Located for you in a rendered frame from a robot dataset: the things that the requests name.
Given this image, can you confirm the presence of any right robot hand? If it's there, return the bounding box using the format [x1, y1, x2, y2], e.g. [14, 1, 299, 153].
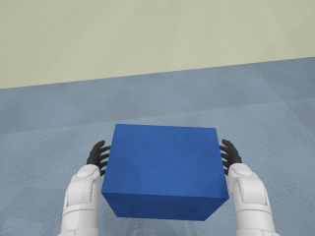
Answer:
[220, 139, 242, 176]

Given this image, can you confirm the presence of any left robot forearm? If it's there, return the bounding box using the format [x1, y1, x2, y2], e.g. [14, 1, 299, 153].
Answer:
[57, 164, 101, 236]

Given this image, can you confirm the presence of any left robot hand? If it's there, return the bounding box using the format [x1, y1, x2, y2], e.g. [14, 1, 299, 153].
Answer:
[87, 140, 111, 177]

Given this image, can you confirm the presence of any right robot forearm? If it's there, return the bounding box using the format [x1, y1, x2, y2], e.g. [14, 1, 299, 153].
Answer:
[227, 163, 281, 236]

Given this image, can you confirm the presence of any carton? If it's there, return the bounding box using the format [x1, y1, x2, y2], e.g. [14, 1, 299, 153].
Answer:
[101, 124, 229, 221]

